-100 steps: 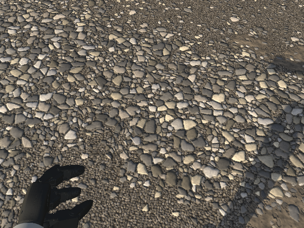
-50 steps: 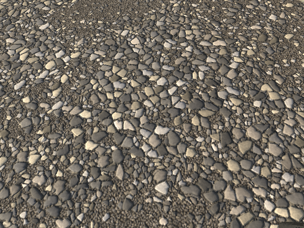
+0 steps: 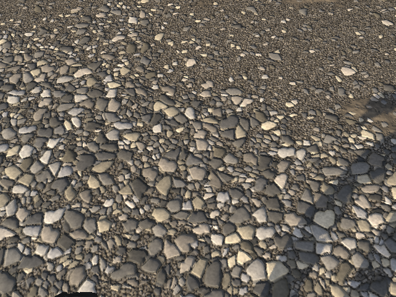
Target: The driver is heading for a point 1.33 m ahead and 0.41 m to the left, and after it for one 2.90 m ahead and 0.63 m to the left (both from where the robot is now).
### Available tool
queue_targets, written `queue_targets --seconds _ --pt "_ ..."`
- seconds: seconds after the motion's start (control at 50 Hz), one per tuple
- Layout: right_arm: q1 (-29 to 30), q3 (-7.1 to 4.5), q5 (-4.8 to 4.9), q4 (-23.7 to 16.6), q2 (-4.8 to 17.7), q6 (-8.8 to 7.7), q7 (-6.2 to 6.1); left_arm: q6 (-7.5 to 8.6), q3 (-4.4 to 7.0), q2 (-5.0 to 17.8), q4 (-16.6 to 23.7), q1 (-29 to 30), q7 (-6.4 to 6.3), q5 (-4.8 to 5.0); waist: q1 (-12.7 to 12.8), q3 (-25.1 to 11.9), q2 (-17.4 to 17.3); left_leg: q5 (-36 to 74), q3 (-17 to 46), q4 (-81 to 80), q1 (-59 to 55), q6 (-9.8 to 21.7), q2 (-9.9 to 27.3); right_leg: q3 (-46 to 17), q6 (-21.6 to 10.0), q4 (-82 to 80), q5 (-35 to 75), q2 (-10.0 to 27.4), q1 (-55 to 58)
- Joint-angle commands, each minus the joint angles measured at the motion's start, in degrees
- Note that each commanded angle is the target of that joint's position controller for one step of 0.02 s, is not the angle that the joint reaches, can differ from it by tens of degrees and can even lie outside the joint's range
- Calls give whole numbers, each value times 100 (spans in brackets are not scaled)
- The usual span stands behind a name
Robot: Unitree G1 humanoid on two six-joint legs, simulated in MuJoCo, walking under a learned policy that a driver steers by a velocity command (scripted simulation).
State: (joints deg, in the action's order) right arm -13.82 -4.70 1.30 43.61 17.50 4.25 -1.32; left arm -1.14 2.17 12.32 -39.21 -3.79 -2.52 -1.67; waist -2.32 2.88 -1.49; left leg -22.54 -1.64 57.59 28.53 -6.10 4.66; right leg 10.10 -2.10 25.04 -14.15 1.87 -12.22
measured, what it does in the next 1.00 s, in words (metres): walks ahead, turning left: left foot, then right foot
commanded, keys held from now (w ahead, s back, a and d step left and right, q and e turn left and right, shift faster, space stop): q+shift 0.26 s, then w+q+shift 0.34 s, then w+shift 0.18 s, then w+e+shift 0.22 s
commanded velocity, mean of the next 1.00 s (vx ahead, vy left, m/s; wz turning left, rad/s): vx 0.51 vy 0.00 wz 0.61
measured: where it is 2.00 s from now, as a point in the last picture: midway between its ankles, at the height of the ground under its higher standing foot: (89, 138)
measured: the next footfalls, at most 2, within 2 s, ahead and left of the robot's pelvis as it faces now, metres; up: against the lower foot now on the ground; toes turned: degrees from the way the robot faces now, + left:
left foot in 0.18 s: +0.03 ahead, +0.14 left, +0.00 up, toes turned +16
right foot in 0.70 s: +0.33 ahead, +0.03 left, +0.00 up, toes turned +42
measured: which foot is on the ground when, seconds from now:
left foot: up 0.00-0.16, down 0.18-0.70, up 0.72-1.00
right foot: down 0.00-0.20, up 0.22-0.68, down 0.70-1.00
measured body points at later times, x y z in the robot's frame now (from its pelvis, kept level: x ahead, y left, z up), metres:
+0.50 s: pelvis +0.07 +0.07 +0.01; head +0.08 +0.12 +0.46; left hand +0.13 +0.41 -0.08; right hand +0.27 -0.17 -0.06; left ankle -0.01 +0.13 -0.74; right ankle +0.22 -0.08 -0.68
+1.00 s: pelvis +0.34 +0.19 -0.01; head +0.38 +0.20 +0.44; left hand +0.10 +0.32 -0.12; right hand +0.67 +0.20 -0.06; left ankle +0.37 +0.42 -0.69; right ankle +0.30 +0.00 -0.74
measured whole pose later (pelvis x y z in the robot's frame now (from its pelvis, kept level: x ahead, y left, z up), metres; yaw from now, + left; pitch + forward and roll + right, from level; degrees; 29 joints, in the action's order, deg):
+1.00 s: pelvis +0.34 +0.19 -0.01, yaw +36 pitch +3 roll +0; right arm -3.0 0.1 0.4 30.5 14.5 -7.0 2.2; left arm 4.6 2.1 12.6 -50.5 -35.4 0.1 1.6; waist 8.1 -0.1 -2.3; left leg -5.4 3.3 45.8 41.2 -0.2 3.6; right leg -5.8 -2.0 15.2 -21.1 -1.7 2.7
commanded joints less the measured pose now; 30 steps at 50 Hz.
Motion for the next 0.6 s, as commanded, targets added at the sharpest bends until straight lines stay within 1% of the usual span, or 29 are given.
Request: queue_targets --seconds 0.02,0.06,0.12,0.14,0.16,0.18,0.2,0.22,0.24,0.26,0.28,0.3,0.32,0.34,0.36,0.38,0.4,0.44,0.48,0.54,0.58,0.6 --pt "468 -59 -33 -706 348 -61 88 42 374 1096 230 13 -43 14 346 -434 816 -12 8 -405 240 86 256 -799 -1130 -884 1603 1848 646" --pt "440 -70 -29 -810 352 -44 164 40 431 1200 197 39 10 59 316 -498 807 -50 -169 -748 11 204 215 -624 -1090 -751 2034 1929 698" --pt "364 -123 5 -954 400 42 259 60 509 1332 165 95 106 199 228 -615 866 -42 -364 -1356 -345 449 120 -401 -856 -389 2493 2041 875" --pt "281 -148 15 -976 403 74 283 61 527 1351 149 136 138 254 147 -659 849 126 -456 -1709 -566 556 51 -282 -712 -168 2533 2027 883" --pt "93 -186 23 -953 409 90 283 50 534 1324 107 164 165 320 2 -713 769 547 -569 -2260 -985 702 -92 -70 -483 223 2446 1924 753" --pt "-229 -279 2 -875 575 74 216 41 524 1191 -38 -87 209 346 -119 -795 410 1294 -426 -2879 -1660 934 -274 210 -140 947 2117 1602 408" --pt "-652 -515 -3 -865 1291 23 85 55 487 1018 12 -128 232 209 -228 -833 -850 3749 971 -3382 -2752 1430 437 552 379 2557 589 949 -895" --pt "-660 -609 -191 -995 1961 -97 85 107 357 721 552 466 195 4 -145 -1045 -2087 4938 3407 -3562 -3328 2685 1628 -95 807 4056 -2609 -131 -2752" --pt "-607 -513 -253 -1057 1589 -290 172 102 431 1008 495 723 164 9 -371 -1439 -893 4230 3264 -3728 -3359 2878 1728 -1154 756 4800 -2693 -78 -3000" --pt "-431 -451 -190 -1028 1465 -411 164 126 436 1015 543 768 144 142 -207 -1166 -623 3660 2818 -3803 -3125 2619 1470 -1357 592 4815 -2166 -41 -3120" --pt "-344 -425 35 -958 1274 -463 114 191 462 1041 421 505 146 174 -15 -1064 -202 1608 2579 -3972 -3061 2273 1090 -1501 452 4374 -1471 142 -3195" --pt "-213 -340 176 -972 1043 -458 82 251 517 1221 380 439 159 161 46 -883 -180 -206 2677 -4266 -2900 2118 996 -1543 368 3946 -959 212 -3257" --pt "-127 -273 160 -1038 963 -471 51 309 539 1246 350 417 199 175 97 -735 -401 -1228 2797 -4534 -2664 2064 864 -1527 344 3733 -538 138 -3123" --pt "-121 -248 91 -1089 967 -501 27 377 541 1239 340 412 244 197 119 -615 -551 -1553 2902 -4713 -2600 2048 815 -1516 353 3517 -244 36 -3118" --pt "-179 -241 36 -1107 995 -546 -1 458 530 1198 326 440 277 216 116 -544 -549 -1431 2879 -4784 -2593 2021 762 -1531 373 3184 -6 -26 -3077" --pt "-290 -242 3 -1085 1020 -596 -30 537 517 1158 309 510 290 213 84 -484 -480 -1178 2824 -4791 -2603 1990 710 -1550 402 2825 218 -80 -3043" --pt "-408 -241 -4 -1047 1040 -633 -57 605 499 1100 301 585 296 202 53 -433 -450 -950 2770 -4765 -2596 1970 651 -1563 448 2491 386 -138 -2999" --pt "-534 -231 10 -1010 1077 -659 -90 692 466 1016 289 650 320 211 29 -353 -613 -717 2685 -4706 -2444 1950 511 -1563 568 1929 593 -260 -2800" --pt "-565 -225 31 -1024 1104 -653 -94 747 439 987 303 734 351 254 4 -238 -811 -586 2642 -4642 -2122 1932 364 -1542 688 1483 667 -377 -2475" --pt "-598 -205 93 -1055 1095 -629 -76 831 382 924 438 1020 396 297 -102 -45 -888 -440 2746 -4441 -1732 1902 245 -1527 771 949 573 -477 -2089" --pt "-536 -182 136 -1100 1062 -611 -58 896 374 955 511 1065 422 334 -95 -11 -906 -458 2961 -4283 -1541 1857 217 -1539 747 623 460 -493 -1674" --pt "-474 -168 146 -1134 1035 -603 -46 927 391 1020 523 1003 430 365 -56 -31 -947 -460 3107 -4213 -1457 1830 226 -1554 720 522 445 -487 -1386"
